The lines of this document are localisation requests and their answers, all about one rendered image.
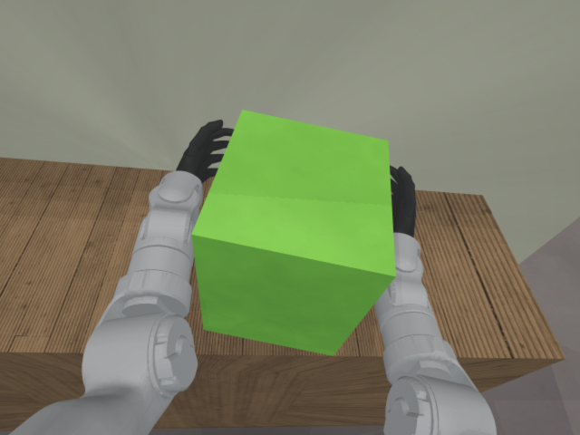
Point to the right robot forearm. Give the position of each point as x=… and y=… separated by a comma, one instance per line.
x=411, y=336

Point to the robot left hand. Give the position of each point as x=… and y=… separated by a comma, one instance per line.
x=197, y=157

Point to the left robot forearm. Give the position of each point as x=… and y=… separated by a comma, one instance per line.
x=162, y=257

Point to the carton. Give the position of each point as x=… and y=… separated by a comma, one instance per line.
x=294, y=243

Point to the robot right hand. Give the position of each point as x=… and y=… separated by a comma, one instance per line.
x=403, y=201

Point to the right robot upper arm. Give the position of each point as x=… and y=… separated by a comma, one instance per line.
x=423, y=405

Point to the left robot upper arm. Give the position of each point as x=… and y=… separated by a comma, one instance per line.
x=132, y=369

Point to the pedestal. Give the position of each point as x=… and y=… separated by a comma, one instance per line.
x=67, y=232

